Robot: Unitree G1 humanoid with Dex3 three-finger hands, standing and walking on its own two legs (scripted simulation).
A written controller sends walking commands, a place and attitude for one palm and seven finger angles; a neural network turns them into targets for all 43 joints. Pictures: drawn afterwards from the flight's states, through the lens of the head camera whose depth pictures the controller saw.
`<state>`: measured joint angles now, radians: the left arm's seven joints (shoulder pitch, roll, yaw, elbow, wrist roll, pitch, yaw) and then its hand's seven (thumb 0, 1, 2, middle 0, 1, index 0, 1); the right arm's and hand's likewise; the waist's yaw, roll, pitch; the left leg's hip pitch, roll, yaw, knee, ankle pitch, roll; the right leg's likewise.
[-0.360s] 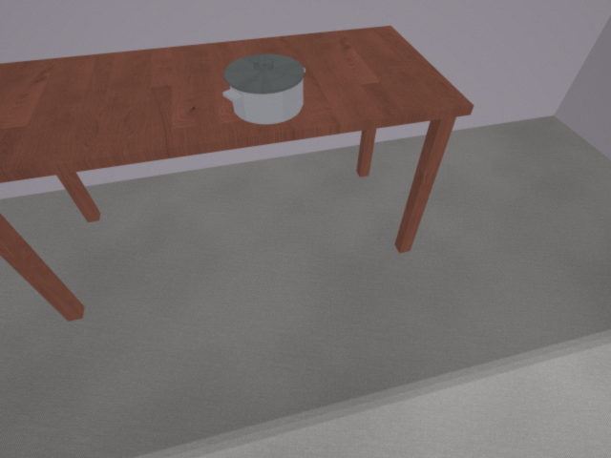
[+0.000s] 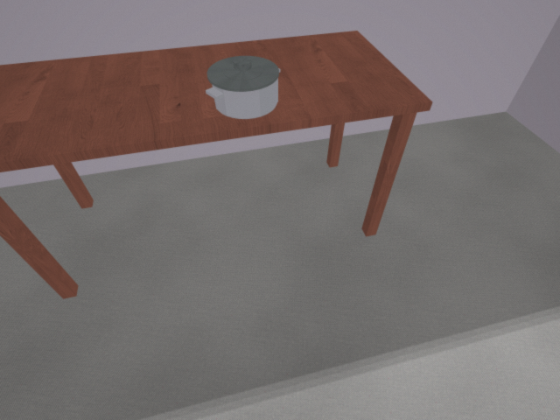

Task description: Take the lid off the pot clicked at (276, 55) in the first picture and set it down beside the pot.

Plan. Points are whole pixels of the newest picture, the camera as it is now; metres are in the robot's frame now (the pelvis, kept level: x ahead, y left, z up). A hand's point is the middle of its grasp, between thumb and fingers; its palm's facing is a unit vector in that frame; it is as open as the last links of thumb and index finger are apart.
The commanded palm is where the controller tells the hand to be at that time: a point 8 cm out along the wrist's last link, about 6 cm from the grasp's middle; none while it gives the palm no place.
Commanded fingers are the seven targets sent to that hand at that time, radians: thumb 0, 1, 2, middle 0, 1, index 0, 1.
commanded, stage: look at it before walking up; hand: left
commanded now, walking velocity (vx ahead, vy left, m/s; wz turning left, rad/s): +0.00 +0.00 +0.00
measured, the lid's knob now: (242, 63) +1.01 +0.16 +0.04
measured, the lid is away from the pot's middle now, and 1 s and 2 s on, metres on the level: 0.00 0.00 0.00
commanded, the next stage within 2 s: walk to a spot facing it in 0.28 s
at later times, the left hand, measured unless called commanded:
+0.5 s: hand out of the picture +0.07 +0.24 -0.16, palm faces -0.03 -0.95 -0.32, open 7.4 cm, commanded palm none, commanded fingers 0.00 0.90 0.90 -0.20 -0.30 -0.20 -0.30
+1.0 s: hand out of the picture +0.04 +0.16 -0.16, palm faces -0.16 -0.96 -0.22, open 7.4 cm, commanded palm none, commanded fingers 0.00 0.90 0.90 -0.20 -0.30 -0.20 -0.30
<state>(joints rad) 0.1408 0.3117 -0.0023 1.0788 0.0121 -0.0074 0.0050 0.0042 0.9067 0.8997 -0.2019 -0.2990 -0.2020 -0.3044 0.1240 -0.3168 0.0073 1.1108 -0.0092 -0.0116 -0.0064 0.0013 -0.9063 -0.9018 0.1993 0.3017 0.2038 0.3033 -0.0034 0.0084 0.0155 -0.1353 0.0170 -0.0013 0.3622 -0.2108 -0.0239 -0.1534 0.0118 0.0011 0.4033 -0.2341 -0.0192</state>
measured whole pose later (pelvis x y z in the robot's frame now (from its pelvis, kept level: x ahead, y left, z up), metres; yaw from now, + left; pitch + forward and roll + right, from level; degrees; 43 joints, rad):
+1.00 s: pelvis +0.05 -0.02 +0.00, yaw -15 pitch +1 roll +1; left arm 0.46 0.15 0.04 1.00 0.02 -0.04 0.00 0.00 0.91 0.90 -0.20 -0.30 -0.20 -0.30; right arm 0.19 -0.23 -0.06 0.95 -0.02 0.01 0.01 0.01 -0.91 -0.90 0.20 0.30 0.20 0.30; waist 0.04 0.02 0.02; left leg -0.56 0.07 0.04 1.06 -0.31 -0.04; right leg -0.16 0.08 0.09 0.45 -0.30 -0.07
